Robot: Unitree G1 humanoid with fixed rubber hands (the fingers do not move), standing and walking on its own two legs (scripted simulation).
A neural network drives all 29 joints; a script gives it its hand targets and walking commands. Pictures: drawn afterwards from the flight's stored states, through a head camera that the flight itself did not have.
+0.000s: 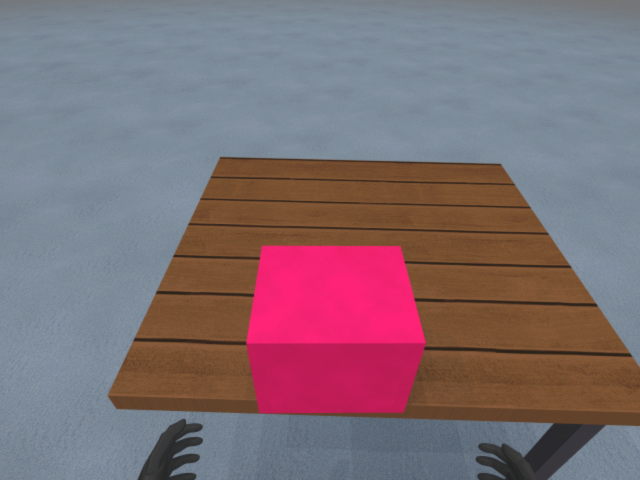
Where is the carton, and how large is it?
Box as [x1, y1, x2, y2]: [246, 246, 425, 412]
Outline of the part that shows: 262,246 246,342 259,412 403,412 425,341 400,246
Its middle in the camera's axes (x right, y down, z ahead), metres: +0.02 +0.13 +0.59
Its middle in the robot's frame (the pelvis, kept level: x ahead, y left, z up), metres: +0.37 +0.02 +0.00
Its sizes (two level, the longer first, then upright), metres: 0.217 0.180 0.176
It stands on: a table, 0.68 m high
